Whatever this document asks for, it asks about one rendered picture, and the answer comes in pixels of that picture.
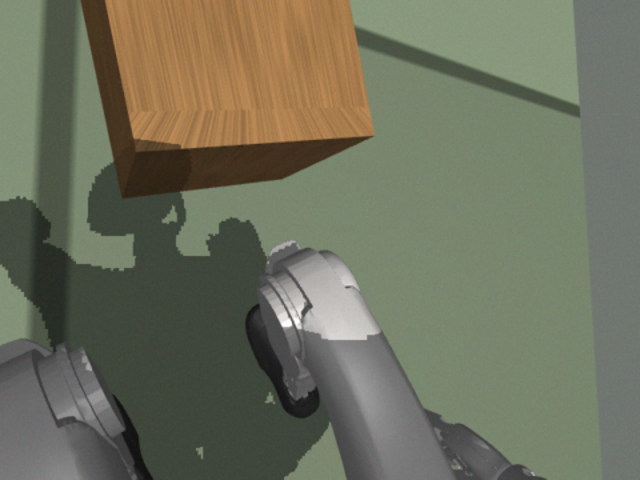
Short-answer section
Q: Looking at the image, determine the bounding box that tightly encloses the right robot arm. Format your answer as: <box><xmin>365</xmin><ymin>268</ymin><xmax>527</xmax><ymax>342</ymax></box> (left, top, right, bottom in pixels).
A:
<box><xmin>497</xmin><ymin>464</ymin><xmax>547</xmax><ymax>480</ymax></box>

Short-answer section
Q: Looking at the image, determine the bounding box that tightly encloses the right robot foot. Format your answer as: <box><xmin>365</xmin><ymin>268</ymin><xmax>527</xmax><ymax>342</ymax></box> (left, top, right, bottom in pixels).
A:
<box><xmin>245</xmin><ymin>304</ymin><xmax>319</xmax><ymax>418</ymax></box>

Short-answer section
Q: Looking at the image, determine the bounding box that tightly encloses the right robot hand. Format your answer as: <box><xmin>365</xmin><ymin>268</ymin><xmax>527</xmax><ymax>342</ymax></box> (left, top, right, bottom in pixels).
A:
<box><xmin>424</xmin><ymin>408</ymin><xmax>512</xmax><ymax>480</ymax></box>

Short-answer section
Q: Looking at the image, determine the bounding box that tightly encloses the left robot foot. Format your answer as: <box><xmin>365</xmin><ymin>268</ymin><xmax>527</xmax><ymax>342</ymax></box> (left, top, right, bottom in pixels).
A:
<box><xmin>112</xmin><ymin>394</ymin><xmax>153</xmax><ymax>480</ymax></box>

